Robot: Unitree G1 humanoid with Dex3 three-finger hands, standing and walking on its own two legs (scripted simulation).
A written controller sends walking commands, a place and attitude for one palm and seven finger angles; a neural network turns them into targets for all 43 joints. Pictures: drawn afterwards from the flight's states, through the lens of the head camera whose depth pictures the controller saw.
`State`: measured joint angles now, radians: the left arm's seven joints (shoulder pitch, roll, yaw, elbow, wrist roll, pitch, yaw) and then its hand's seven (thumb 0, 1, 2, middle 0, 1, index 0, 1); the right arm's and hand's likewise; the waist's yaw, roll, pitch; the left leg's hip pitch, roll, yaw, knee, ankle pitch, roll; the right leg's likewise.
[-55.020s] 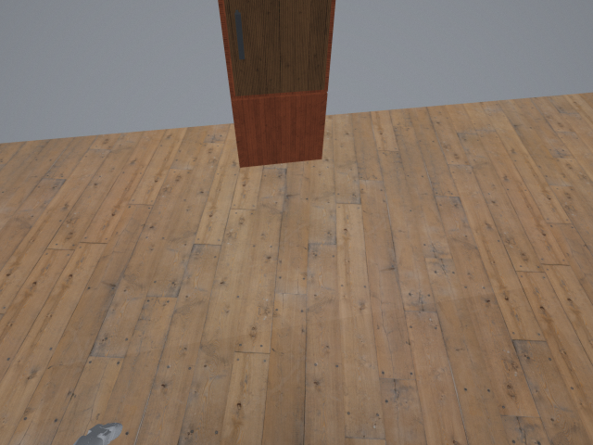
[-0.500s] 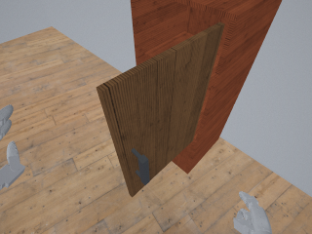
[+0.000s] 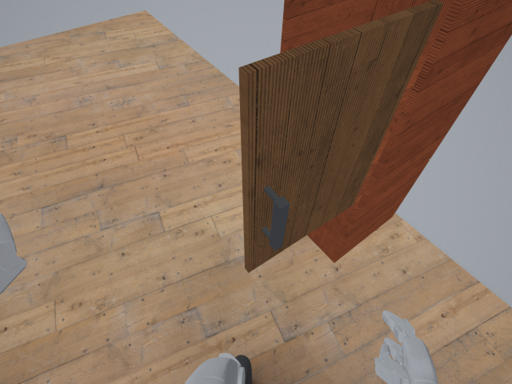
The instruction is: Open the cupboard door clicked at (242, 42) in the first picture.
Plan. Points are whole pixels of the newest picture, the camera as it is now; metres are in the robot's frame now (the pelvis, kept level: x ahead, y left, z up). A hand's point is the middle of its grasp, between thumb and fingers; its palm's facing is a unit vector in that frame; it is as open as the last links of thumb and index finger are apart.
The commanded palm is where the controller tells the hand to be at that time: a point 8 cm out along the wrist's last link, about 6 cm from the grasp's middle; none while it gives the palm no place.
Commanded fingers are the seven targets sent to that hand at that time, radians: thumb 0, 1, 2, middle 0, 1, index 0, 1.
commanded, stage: step back with the hand held close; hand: left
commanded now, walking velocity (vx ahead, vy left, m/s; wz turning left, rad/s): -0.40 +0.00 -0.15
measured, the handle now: (272, 219) +0.43 +0.01 -0.07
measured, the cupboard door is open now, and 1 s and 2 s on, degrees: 88 88 88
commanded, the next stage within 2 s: stop stepping back and stand still in 0.16 s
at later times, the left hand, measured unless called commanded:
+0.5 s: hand out of the picture +0.12 +0.24 +0.20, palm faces +0.29 -0.84 -0.47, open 7.4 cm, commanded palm +0.05 +0.30 +0.19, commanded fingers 0.00 0.90 0.90 -0.20 -0.30 -0.20 -0.30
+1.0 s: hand out of the picture +0.03 +0.20 +0.18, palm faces +0.23 -0.83 -0.50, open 7.4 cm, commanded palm -0.01 +0.26 +0.19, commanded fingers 0.00 0.90 0.90 -0.20 -0.30 -0.20 -0.30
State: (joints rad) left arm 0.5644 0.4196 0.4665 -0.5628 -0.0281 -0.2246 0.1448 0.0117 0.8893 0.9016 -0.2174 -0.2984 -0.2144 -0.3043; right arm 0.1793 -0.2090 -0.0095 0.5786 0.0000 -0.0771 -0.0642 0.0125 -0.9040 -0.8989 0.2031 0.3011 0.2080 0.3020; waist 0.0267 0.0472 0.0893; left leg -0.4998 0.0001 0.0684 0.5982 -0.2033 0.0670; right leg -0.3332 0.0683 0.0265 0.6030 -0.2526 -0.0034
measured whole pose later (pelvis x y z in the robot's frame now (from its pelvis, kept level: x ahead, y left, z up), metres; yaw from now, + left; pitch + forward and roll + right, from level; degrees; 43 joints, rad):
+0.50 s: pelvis -0.12 +0.01 +0.01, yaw -6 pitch +6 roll -2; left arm 0.58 0.49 0.47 -0.67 -0.07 -0.19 0.16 0.01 0.89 0.90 -0.22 -0.30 -0.21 -0.30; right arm 0.19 -0.13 0.02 0.58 -0.01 -0.13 -0.04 0.01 -0.90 -0.90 0.20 0.30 0.21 0.30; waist -0.01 -0.05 -0.01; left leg -0.52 0.05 0.11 0.30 -0.02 -0.02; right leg -0.03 0.07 -0.08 0.46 -0.51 -0.05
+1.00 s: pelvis -0.20 -0.01 +0.00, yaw -11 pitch -2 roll +2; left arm 0.62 0.41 0.40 -0.55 -0.02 -0.20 0.13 0.01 0.89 0.90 -0.22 -0.30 -0.22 -0.30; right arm 0.28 -0.21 -0.03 0.68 -0.01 -0.07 -0.07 0.01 -0.91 -0.90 0.20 0.30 0.20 0.30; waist -0.01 -0.04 -0.01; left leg -0.59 -0.01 0.03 1.18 -0.31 -0.03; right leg -0.32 0.02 -0.07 0.64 -0.30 -0.09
